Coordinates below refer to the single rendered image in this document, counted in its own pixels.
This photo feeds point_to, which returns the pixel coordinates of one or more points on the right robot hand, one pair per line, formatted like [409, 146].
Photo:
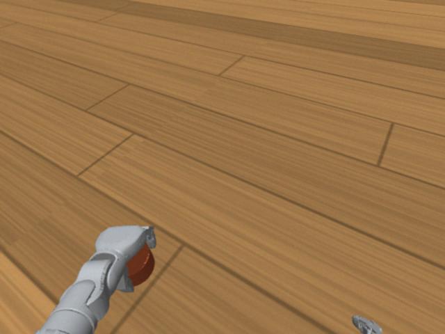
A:
[365, 326]

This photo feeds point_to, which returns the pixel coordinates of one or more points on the tin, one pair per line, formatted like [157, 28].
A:
[141, 266]

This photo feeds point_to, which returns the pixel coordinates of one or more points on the left robot arm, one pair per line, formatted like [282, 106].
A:
[86, 302]

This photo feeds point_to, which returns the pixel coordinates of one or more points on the left robot hand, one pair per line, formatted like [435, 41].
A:
[128, 241]

